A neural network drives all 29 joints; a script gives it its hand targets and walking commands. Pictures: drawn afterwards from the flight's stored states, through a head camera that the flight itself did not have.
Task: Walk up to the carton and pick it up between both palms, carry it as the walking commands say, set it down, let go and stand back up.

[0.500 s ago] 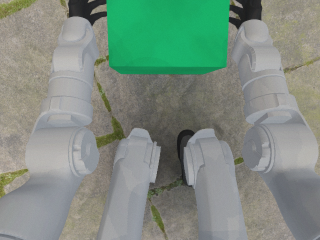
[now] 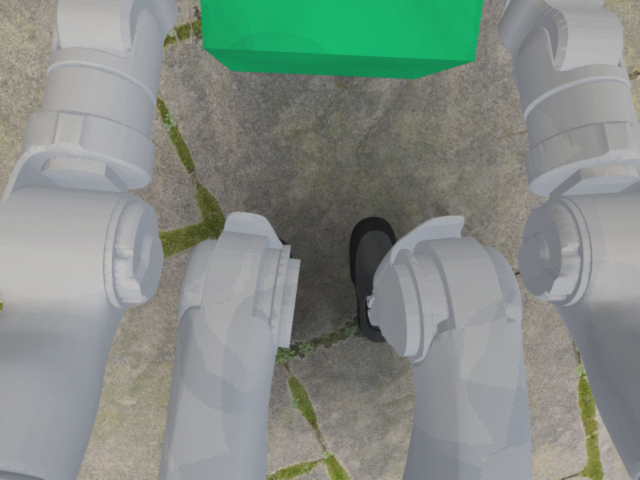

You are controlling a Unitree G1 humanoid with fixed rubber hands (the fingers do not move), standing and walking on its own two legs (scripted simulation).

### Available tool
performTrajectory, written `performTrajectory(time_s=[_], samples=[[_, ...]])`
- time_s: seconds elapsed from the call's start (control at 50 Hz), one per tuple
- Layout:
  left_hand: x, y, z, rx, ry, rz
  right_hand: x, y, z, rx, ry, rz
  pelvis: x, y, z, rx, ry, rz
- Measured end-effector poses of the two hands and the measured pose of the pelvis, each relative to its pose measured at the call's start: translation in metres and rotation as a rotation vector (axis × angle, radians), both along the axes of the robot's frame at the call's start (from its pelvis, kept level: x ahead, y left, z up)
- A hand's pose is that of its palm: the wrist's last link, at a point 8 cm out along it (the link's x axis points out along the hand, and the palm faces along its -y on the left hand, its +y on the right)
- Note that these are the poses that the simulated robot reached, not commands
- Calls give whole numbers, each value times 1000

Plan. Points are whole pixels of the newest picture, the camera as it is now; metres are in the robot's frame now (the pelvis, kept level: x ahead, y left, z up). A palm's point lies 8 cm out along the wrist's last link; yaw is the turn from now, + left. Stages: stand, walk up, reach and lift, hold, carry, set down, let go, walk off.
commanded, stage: set down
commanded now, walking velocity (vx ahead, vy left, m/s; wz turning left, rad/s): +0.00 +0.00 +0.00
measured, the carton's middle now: out of the picture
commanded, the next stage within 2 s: none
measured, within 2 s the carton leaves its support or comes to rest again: rests again in 0.66 s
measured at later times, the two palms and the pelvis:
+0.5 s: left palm out of the picture +0.55 +0.16 -0.17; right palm out of the picture +0.54 -0.17 -0.17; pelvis +0.00 +0.00 -0.01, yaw +0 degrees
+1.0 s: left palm out of the picture +0.54 +0.16 -0.19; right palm out of the picture +0.54 -0.17 -0.20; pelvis +0.00 +0.00 -0.02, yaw +1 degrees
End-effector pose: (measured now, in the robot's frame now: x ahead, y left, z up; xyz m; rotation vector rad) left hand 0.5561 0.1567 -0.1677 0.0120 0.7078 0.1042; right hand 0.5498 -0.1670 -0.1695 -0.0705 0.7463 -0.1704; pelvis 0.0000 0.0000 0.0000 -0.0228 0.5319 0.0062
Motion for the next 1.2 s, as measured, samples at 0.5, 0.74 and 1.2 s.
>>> performTrajectory(time_s=[0.5,0.74,1.2], samples=[[-3,3,2,-5,38,-43,-8,-1,-2,-3,41,33,4,1,-13,-10,29,12],[-18,8,-28,-32,69,-32,-15,2,-26,23,84,66,11,-1,-14,-7,46,9],[-16,9,-27,-20,67,-55,-12,0,-27,32,75,89,0,-6,-25,0,-24,17]])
